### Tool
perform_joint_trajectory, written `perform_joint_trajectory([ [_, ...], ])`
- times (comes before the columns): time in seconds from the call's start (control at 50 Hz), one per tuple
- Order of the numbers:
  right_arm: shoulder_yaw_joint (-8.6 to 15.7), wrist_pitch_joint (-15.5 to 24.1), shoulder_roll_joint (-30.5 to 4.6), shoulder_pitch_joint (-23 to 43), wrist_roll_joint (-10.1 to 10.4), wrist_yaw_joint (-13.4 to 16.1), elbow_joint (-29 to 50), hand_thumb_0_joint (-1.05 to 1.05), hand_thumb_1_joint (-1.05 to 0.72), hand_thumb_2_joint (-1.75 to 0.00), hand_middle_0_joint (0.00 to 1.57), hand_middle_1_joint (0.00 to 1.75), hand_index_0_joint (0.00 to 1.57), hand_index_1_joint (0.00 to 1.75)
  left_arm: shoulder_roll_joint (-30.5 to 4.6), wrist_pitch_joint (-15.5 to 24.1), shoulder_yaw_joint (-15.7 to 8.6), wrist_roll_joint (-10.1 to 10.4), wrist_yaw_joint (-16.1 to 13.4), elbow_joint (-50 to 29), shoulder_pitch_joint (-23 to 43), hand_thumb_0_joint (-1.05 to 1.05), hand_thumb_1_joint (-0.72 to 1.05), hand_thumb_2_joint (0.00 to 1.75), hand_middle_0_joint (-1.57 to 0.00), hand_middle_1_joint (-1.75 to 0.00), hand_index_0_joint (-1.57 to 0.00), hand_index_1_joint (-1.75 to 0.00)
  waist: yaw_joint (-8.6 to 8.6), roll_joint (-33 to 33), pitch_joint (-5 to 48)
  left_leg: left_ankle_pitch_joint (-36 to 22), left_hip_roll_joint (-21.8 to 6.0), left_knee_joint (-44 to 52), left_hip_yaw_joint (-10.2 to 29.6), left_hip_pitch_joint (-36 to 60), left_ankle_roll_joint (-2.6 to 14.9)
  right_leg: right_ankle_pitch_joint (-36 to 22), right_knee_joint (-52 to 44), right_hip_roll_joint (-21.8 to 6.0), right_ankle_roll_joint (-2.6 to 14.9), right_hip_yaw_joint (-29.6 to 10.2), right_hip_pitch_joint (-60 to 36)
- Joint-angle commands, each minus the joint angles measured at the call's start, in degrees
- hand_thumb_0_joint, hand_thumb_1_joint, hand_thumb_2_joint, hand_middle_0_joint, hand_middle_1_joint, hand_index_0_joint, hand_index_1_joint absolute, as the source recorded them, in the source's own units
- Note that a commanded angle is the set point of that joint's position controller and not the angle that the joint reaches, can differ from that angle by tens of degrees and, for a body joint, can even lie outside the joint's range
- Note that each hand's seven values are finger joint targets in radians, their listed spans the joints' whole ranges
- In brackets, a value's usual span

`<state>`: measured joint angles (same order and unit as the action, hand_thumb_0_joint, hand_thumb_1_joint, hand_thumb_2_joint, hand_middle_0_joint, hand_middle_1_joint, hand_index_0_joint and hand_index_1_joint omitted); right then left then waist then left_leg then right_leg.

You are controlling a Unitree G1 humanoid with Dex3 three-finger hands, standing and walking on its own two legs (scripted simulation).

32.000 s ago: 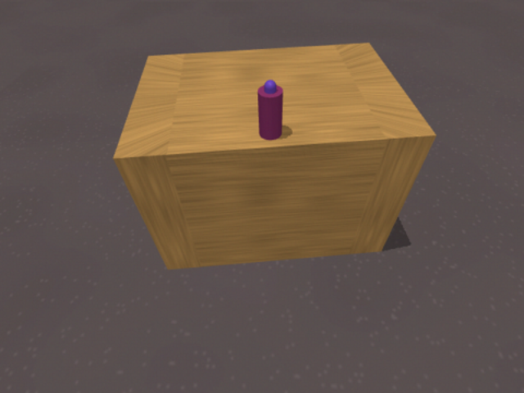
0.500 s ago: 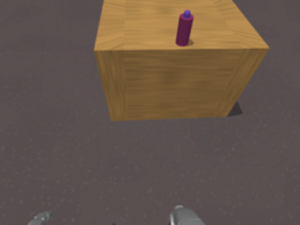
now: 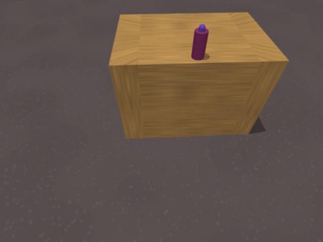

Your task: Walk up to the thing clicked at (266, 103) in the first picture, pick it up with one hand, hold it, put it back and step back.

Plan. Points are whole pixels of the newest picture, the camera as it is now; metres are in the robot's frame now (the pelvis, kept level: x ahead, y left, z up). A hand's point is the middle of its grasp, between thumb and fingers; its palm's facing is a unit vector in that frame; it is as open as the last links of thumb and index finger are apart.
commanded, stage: step back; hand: right
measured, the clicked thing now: (200, 41) +1.03 -0.17 -0.03
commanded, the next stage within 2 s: stand in 0.58 s
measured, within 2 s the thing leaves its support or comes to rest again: neither
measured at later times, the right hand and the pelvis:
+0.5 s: hand out of the picture +0.12 -0.27 -0.15, palm faces +0.02 +0.94 -0.33, open 7.4 cm; pelvis +0.04 -0.02 +0.01, yaw -2 degrees
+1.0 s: hand out of the picture +0.12 -0.28 -0.13, palm faces +0.04 +0.94 -0.33, open 7.4 cm; pelvis +0.04 -0.03 +0.02, yaw -2 degrees
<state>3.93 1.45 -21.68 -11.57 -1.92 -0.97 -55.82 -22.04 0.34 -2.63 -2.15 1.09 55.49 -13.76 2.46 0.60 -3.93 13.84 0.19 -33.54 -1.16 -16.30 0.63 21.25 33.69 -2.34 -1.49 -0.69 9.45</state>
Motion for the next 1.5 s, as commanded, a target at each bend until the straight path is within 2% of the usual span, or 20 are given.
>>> perform_joint_trajectory([
  [0.0, 3.96, 2.39, -17.34, -3.28, -0.57, 1.65, 3.53, 0.0, -0.9, -0.9, 0.2, 0.3, 0.2, 0.3, -8.48, 0.6, -1.23, 1.72, -0.87, -6.03, 5.26, 0.0, 0.9, 0.9, -0.2, -0.3, -0.2, -0.3, -4.56, -9.7, 5.55, 10.89, -20.18, 19.1, 29.3, 13.73, 9.21, 9.93, 13.2, 2.65, 3.44, -0.52, 19.21],
  [0.02, 4.63, 2.18, -18.94, -1.35, -0.24, 1.54, 3.69, 0.0, -0.9, -0.9, 0.2, 0.3, 0.2, 0.3, -12.53, 0.33, -2.39, 1.2, -1.31, -5.15, 4.35, 0.0, 0.9, 0.9, -0.2, -0.3, -0.2, -0.3, -4.1, -7.19, 3.09, 18.61, -22.17, 20.29, 30.98, 7.32, 13.14, 12.68, 17.6, 0.45, 3.59, -4.38, 16.39],
  [0.04, 4.27, 2.06, -17.38, 0.7, -0.54, 1.54, 3.93, 0.0, -0.9, -0.9, 0.2, 0.3, 0.2, 0.3, -12.98, 0.48, -2.42, 1.15, -1.15, -4.6, 4.33, 0.0, 0.9, 0.9, -0.2, -0.3, -0.2, -0.3, -3.07, -5.31, 0.01, 18.72, -20.57, 20.66, 28.02, 3.41, 12.74, 11.29, 18.57, -0.23, 3.6, -5.02, 15.47],
  [0.1, 2.75, 2.7, -13.57, 3.99, -0.37, 1.65, 4.96, 0.0, -0.9, -0.9, 0.2, 0.3, 0.2, 0.3, -11.01, 0.5, -2.48, 1.44, -0.58, -3.17, 1.12, 0.0, 0.9, 0.9, -0.2, -0.3, -0.2, -0.3, -0.77, -7.56, 0.22, 4.75, -14.93, 17.79, 16.17, 3.83, 8.15, 6.53, 13.69, -1.61, 3.47, -3.16, 14.37],
  [0.18, 2.48, 1.81, -13.06, 4.05, -0.28, 1.65, 4.32, 0.0, -0.9, -0.9, 0.2, 0.3, 0.2, 0.3, -9.56, 0.77, -2.49, 1.32, -0.77, -2.64, 2.28, 0.0, 0.9, 0.9, -0.2, -0.3, -0.2, -0.3, -1.96, -11.04, 3.17, -8.6, -12.72, 13.16, 10.59, 3.64, 7.11, 1.25, 2.61, 0.52, 2.32, 0.92, 6.99],
  [0.24, 1.38, 0.58, -10.97, 6.18, 0.99, 1.78, 4.27, 0.0, -0.9, -0.9, 0.2, 0.3, 0.2, 0.3, -10.21, 1.5, -2.8, 0.83, -1.74, -0.75, 1.41, 0.0, 0.9, 0.9, -0.2, -0.3, -0.2, -0.3, -0.02, -7.14, 6.44, -16.59, -9.8, 4.45, 5.76, 0.85, 4.13, -13.18, -9.14, 1.25, 2.64, 1.55, -2.89],
  [0.26, 0.86, 0.33, -9.69, 6.42, 1.47, 1.9, 4.28, 0.0, -0.9, -0.9, 0.2, 0.3, 0.2, 0.3, -11.6, 1.64, -3.41, 0.71, -2.03, -0.62, 1.42, 0.0, 0.9, 0.9, -0.2, -0.3, -0.2, -0.3, 0.23, -4.36, 8.03, -15.35, -8.07, 1.63, 4.31, -1.06, 2.56, -18.02, -8.91, -0.51, 3.4, -1.17, -6.55],
  [0.28, 0.28, 0.3, -8.35, 6.17, 1.83, 1.94, 4.43, 0.0, -0.9, -0.9, 0.2, 0.3, 0.2, 0.3, -13.57, 1.98, -3.82, 0.48, -2.35, -0.7, 1.28, 0.0, 0.9, 0.9, -0.2, -0.3, -0.2, -0.3, 0.12, 1.36, 9.32, -11.67, -5.14, -2.77, 2.65, -3.68, 0.82, -22.09, -9.78, -5.85, 5.46, -8.68, -8.41],
  [0.3, -0.23, -0.05, -6.43, 5.64, 1.77, 1.97, 4.08, 0.0, -0.9, -0.9, 0.2, 0.3, 0.2, 0.3, -15.27, 2.14, -3.66, 0.7, -2.34, -1.44, 3.59, 0.0, 0.9, 0.9, -0.2, -0.3, -0.2, -0.3, -0.59, 5.08, 8.52, 2.3, -2.27, -4.27, 1.86, -2.94, -0.78, -19.17, -13.06, -12.51, 9.13, -16.09, -3.31],
  [0.32, 0.22, -0.55, -7.34, 3.55, 1.65, 2.08, 2.36, 0.0, -0.9, -0.9, 0.2, 0.3, 0.2, 0.3, -16.38, 1.93, -3.24, 0.71, -1.97, -2.44, 9.48, 0.0, 0.9, 0.9, -0.2, -0.3, -0.2, -0.3, -2.62, 7.37, 6.48, 11.14, -2.19, -4.29, 1.56, 3.22, -1.08, -16.22, -12.76, -15.49, 12.79, -17.06, 5.54],
  [0.36, 0.23, -0.23, -8.78, 1.71, 1.05, 1.91, -0.32, 0.0, -0.9, -0.9, 0.2, 0.3, 0.2, 0.3, -13.23, 1.6, -2.17, 0.96, -1.7, -2.69, 12.77, 0.0, 0.9, 0.9, -0.2, -0.3, -0.2, -0.3, -4.48, 5.7, 4.23, 3.88, -4.33, 5.87, 2.58, 8.56, -0.26, -14.76, -10.97, -10.31, 7.88, -10.38, 9.45],
  [0.4, 0.4, 0.08, -10.49, 4.92, 0.94, 1.63, -1.05, 0.0, -0.9, -0.9, 0.2, 0.3, 0.2, 0.3, -11.57, 1.64, -1.93, 1.46, -1.74, -1.61, 11.5, 0.0, 0.9, 0.9, -0.2, -0.3, -0.2, -0.3, -2.44, 3.75, 4.1, -8.67, -7.0, 7.08, 5.29, 6.17, 1.46, -17.02, -9.09, -5.23, 4.03, -5.19, 5.94],
  [0.54, -0.33, 0.29, -10.11, 7.47, 0.79, 1.82, -3.46, 0.0, -0.9, -0.9, 0.2, 0.3, 0.2, 0.3, -11.44, 1.54, -1.97, 1.8, -1.83, 0.88, 12.0, 0.0, 0.9, 0.9, -0.2, -0.3, -0.2, -0.3, -1.65, 0.03, 7.25, -15.21, -7.23, 9.17, 3.87, 6.25, 1.01, -23.03, -9.54, -5.06, 3.94, -4.1, -2.27],
  [0.7, -0.68, 0.96, -10.29, 9.3, 1.63, 1.37, -4.25, 0.0, -0.9, -0.9, 0.2, 0.3, 0.2, 0.3, -9.98, 1.99, -0.16, 1.86, -1.49, 3.61, 12.46, 0.0, 0.9, 0.9, -0.2, -0.3, -0.2, -0.3, -2.68, -1.46, 9.34, -21.61, -8.32, 14.02, 4.62, 12.13, 0.07, -29.71, -12.49, -5.33, 2.55, -3.61, -6.3],
  [0.9, -0.91, 0.52, -10.02, 10.3, 1.5, 1.06, -5.33, 0.0, -0.9, -0.9, 0.2, 0.3, 0.2, 0.3, -10.33, 2.16, 0.16, 1.71, -1.48, 5.26, 12.37, 0.0, 0.9, 0.9, -0.2, -0.3, -0.2, -0.3, -2.7, -0.91, 5.75, -12.64, -8.08, 17.5, 4.13, 12.52, -0.31, -22.28, -16.99, -5.38, 2.43, -4.31, -4.11],
  [1.0, -0.87, 0.17, -10.21, 10.14, 1.44, 0.76, -5.68, 0.0, -0.9, -0.9, 0.2, 0.3, 0.2, 0.3, -10.54, 1.91, 0.2, 1.5, -1.32, 5.61, 12.31, 0.0, 0.9, 0.9, -0.2, -0.3, -0.2, -0.3, -2.7, -0.05, 2.26, -3.54, -7.44, 19.17, 4.48, 9.77, -0.35, -10.88, -19.78, -4.9, 2.06, -4.69, -1.02],
  [1.22, -0.95, 0.11, -10.28, 7.92, 1.12, 0.49, -6.45, 0.0, -0.9, -0.9, 0.2, 0.3, 0.2, 0.3, -11.45, 1.72, 0.26, 1.6, -1.13, 5.87, 10.51, 0.0, 0.9, 0.9, -0.2, -0.3, -0.2, -0.3, -2.65, 0.01, 2.11, 1.42, -7.37, 19.38, 5.16, 9.22, 0.05, -3.76, -20.57, -4.92, 2.31, -5.76, 1.79],
  [1.28, -0.92, 0.2, -10.29, 7.47, 1.12, 0.47, -6.27, 0.0, -0.9, -0.9, 0.2, 0.3, 0.2, 0.3, -11.3, 1.83, 0.35, 1.53, -1.08, 5.78, 10.0, 0.0, 0.9, 0.9, -0.2, -0.3, -0.2, -0.3, -2.69, 0.14, 3.6, -1.34, -7.58, 19.02, 5.06, 9.72, 0.18, -7.03, -19.63, -5.0, 2.38, -5.53, 0.45],
  [1.38, -1.08, 0.01, -10.09, 6.96, 1.09, 0.52, -6.44, 0.0, -0.9, -0.9, 0.2, 0.3, 0.2, 0.3, -11.18, 1.7, 0.61, 1.51, -1.15, 5.6, 9.62, 0.0, 0.9, 0.9, -0.2, -0.3, -0.2, -0.3, -2.65, 0.38, 1.96, -0.62, -7.18, 18.52, 4.93, 8.67, 0.08, -4.3, -20.0, -4.74, 2.3, -5.68, 2.02],
  [1.48, -1.26, 0.3, -10.7, 6.88, 1.12, 0.75, -6.66, 0.0, -0.9, -0.9, 0.2, 0.3, 0.2, 0.3, -10.62, 1.65, 0.76, 1.73, -1.08, 5.52, 9.09, 0.0, 0.9, 0.9, -0.2, -0.3, -0.2, -0.3, -2.45, -1.99, 4.55, -4.09, -7.77, 18.61, 5.03, 8.36, 0.04, -12.75, -17.84, -4.93, 2.57, -5.12, -1.48],
])
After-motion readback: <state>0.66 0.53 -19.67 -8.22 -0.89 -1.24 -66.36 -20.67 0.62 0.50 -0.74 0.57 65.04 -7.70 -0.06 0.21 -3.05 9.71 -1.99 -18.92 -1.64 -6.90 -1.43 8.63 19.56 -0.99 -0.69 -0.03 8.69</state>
